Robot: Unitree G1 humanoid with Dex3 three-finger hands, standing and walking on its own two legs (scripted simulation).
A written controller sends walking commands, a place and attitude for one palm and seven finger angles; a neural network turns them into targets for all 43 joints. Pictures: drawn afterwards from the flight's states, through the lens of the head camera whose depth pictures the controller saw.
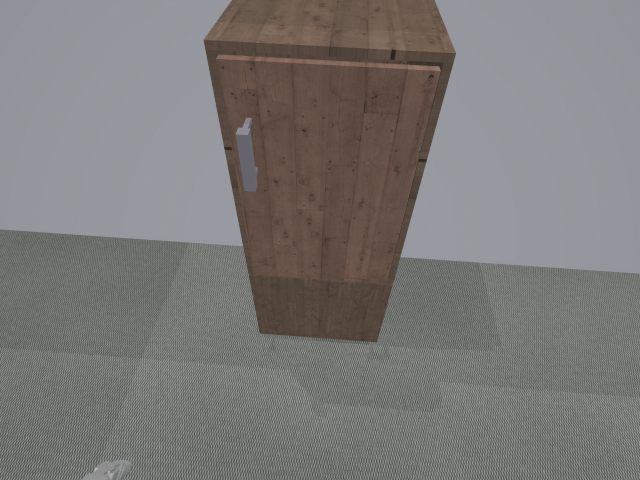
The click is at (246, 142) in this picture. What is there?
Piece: cupboard door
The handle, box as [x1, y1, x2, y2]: [236, 118, 257, 191]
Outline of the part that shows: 246,118 243,126 237,129 236,140 244,189 255,191 257,184 255,176 257,172 257,167 254,166 249,128 251,118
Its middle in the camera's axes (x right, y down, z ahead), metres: -0.14 -0.16 +0.74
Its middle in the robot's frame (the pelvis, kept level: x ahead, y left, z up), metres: +0.66 +0.18 +0.03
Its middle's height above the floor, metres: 0.80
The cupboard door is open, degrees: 0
